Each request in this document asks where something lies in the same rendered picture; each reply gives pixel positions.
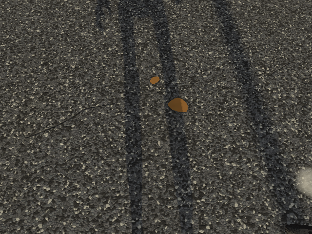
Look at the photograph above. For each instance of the robot right hand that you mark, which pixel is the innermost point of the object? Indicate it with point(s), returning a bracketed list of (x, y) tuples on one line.
[(298, 229)]

